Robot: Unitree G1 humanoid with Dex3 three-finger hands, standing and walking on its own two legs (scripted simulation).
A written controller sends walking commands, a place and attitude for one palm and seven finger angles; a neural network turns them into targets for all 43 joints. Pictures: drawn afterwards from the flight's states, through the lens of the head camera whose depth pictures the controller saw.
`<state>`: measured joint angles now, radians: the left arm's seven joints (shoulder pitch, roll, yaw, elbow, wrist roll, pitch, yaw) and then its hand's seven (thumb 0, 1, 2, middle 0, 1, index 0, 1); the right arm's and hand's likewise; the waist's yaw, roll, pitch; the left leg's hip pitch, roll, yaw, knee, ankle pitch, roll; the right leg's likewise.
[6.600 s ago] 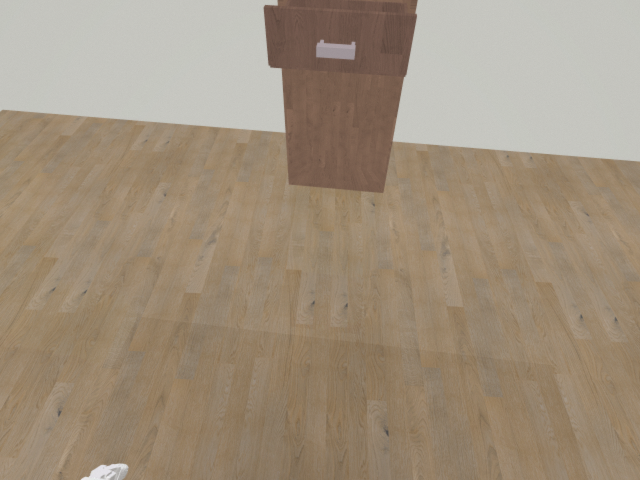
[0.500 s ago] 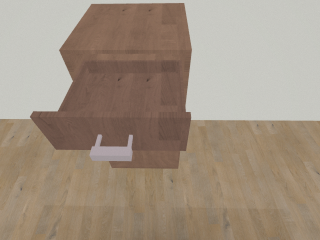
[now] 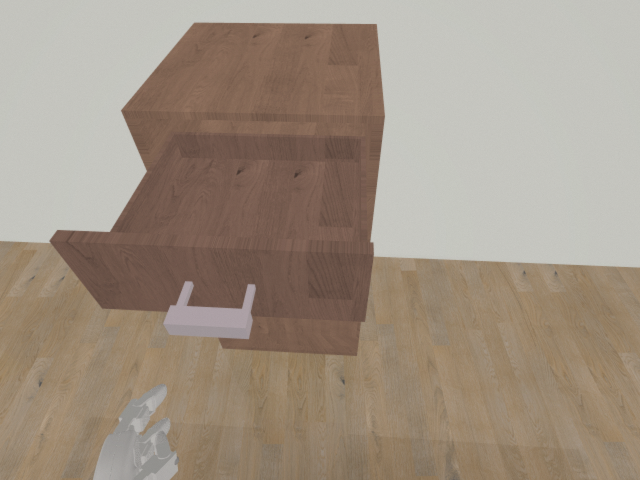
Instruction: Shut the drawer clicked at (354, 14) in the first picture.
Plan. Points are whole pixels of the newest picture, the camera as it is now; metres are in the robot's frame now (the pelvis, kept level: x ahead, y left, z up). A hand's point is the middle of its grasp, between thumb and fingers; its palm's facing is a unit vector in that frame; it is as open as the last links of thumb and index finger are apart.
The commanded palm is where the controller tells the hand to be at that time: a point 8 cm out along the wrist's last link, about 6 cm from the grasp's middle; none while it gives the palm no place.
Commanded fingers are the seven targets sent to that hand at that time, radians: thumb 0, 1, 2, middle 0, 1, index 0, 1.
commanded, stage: raise the hand and make a fist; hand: left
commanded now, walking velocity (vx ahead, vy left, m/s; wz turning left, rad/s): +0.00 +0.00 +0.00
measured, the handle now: (214, 306) +0.33 +0.16 +0.03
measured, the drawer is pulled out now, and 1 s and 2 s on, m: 0.30 0.29 0.29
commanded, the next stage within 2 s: bring the fist close to the handle in 1.74 s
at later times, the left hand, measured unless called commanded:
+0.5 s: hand (188, 469) +0.14 +0.15 +0.02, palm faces -0.06 -1.00 -0.04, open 4.7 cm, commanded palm +0.11 +0.21 +0.02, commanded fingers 0.00 0.90 0.90 -0.88 -1.04 -0.88 -1.04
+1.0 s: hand (168, 441) +0.15 +0.15 +0.08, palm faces -0.01 -1.00 -0.04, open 3.1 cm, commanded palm +0.11 +0.20 +0.09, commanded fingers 0.00 0.90 0.90 -1.38 -1.58 -1.38 -1.58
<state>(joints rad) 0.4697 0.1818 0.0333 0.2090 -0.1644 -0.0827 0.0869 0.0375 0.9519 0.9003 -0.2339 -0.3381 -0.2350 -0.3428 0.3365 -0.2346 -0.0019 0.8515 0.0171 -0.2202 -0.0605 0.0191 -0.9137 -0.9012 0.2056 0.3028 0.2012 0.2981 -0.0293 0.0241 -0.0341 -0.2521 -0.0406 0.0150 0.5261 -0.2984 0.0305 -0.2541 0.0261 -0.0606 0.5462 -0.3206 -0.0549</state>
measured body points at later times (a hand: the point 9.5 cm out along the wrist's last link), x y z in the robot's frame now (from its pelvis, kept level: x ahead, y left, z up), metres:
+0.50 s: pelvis -0.03 -0.02 -0.05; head +0.00 -0.02 +0.40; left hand +0.14 +0.20 +0.02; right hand +0.18 -0.21 -0.12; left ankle -0.02 +0.10 -0.73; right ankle -0.02 -0.08 -0.73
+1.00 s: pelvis -0.01 +0.01 -0.03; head -0.01 +0.01 +0.42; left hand +0.15 +0.21 +0.08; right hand +0.19 -0.22 -0.08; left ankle -0.02 +0.10 -0.73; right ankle -0.02 -0.08 -0.73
